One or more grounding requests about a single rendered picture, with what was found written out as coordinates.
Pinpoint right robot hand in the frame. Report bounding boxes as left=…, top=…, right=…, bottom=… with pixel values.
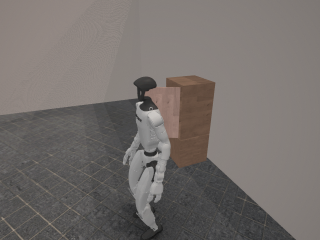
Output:
left=123, top=147, right=137, bottom=165

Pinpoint cupboard door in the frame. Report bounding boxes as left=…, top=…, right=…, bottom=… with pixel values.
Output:
left=144, top=87, right=181, bottom=138

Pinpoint right robot shin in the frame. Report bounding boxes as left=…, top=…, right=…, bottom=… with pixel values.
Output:
left=128, top=181, right=139, bottom=199

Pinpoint robot left upper arm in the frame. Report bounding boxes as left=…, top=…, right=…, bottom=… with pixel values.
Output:
left=147, top=111, right=171, bottom=151

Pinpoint right robot forearm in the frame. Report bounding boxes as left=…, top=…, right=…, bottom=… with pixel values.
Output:
left=130, top=131, right=141, bottom=150

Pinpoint left robot hand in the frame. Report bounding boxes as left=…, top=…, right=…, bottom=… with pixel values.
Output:
left=146, top=181, right=164, bottom=204

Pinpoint left robot forearm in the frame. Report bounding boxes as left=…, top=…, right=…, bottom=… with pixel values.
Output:
left=153, top=144, right=171, bottom=183

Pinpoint robot right thigh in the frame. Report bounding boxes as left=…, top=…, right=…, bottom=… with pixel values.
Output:
left=128, top=149, right=144, bottom=194

